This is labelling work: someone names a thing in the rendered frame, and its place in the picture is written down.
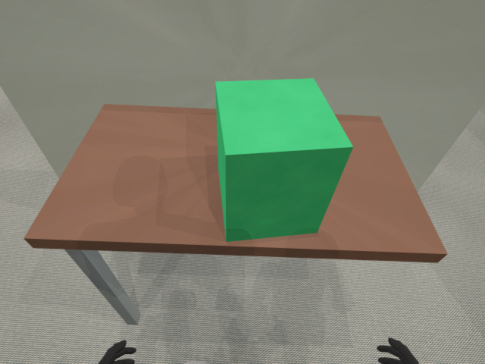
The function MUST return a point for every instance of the table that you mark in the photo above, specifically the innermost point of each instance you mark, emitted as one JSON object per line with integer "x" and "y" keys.
{"x": 145, "y": 179}

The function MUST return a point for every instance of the left robot hand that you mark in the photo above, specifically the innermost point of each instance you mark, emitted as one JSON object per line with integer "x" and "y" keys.
{"x": 116, "y": 351}

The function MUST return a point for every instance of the right robot hand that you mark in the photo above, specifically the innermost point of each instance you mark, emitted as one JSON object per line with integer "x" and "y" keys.
{"x": 397, "y": 349}

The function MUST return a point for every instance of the carton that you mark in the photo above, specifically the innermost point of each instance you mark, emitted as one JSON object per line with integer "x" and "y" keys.
{"x": 281, "y": 152}

